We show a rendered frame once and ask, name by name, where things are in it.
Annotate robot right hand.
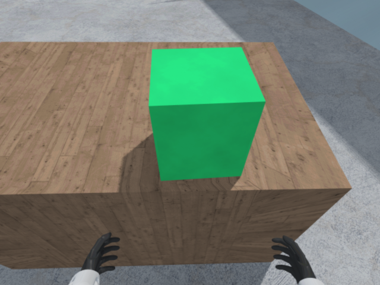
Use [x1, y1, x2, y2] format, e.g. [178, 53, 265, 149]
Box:
[271, 235, 316, 284]

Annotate robot left forearm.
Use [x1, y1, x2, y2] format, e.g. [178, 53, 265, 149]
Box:
[69, 270, 100, 285]

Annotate robot left hand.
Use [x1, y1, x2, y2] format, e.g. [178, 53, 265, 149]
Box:
[81, 232, 120, 275]

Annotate pedestal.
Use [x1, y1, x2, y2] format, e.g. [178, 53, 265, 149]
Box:
[0, 42, 352, 269]

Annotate carton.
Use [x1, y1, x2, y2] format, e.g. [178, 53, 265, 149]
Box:
[148, 47, 265, 181]

